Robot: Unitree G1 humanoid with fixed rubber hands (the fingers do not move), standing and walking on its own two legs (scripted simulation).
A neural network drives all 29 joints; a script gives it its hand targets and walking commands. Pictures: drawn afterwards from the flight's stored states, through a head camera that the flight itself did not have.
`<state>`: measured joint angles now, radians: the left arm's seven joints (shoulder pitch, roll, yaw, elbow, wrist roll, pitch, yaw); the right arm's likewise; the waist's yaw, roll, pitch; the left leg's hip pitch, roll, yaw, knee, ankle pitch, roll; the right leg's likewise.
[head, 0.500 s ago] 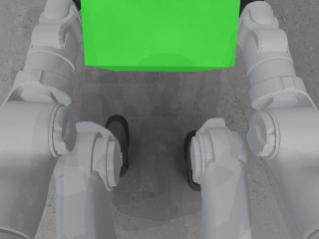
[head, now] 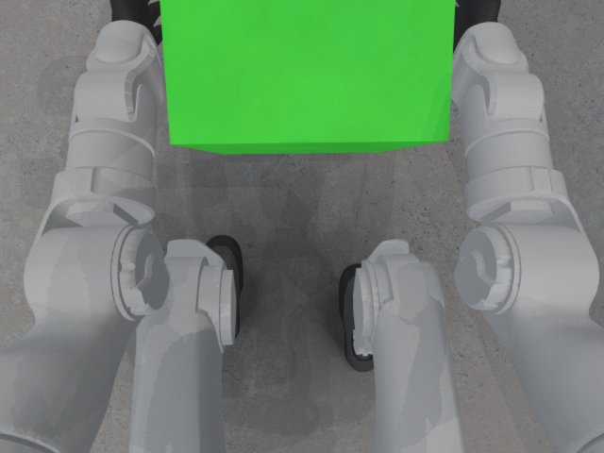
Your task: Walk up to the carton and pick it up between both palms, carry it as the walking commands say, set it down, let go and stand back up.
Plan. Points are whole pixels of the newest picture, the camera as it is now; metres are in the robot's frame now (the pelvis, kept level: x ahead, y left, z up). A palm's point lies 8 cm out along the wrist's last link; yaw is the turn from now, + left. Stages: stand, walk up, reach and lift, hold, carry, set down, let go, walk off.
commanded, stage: reach and lift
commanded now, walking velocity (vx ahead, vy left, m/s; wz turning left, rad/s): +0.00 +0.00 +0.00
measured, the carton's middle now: (303, 31) +0.56 +0.01 -0.19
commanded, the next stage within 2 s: none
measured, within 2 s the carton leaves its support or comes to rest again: neither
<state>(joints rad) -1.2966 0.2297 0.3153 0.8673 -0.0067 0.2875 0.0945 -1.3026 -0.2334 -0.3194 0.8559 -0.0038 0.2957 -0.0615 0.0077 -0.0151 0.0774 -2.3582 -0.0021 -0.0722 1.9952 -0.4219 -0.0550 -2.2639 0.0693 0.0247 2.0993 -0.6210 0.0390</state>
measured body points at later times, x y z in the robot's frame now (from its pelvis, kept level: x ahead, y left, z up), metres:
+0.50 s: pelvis +0.00 +0.00 +0.04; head +0.32 +0.01 +0.36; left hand +0.53 +0.19 -0.07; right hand +0.55 -0.16 -0.07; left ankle +0.14 +0.14 -0.36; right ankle +0.09 -0.12 -0.36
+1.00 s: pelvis +0.01 +0.00 +0.09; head +0.29 +0.02 +0.44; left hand +0.51 +0.19 +0.01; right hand +0.53 -0.15 +0.01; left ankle +0.14 +0.14 -0.36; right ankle +0.09 -0.12 -0.36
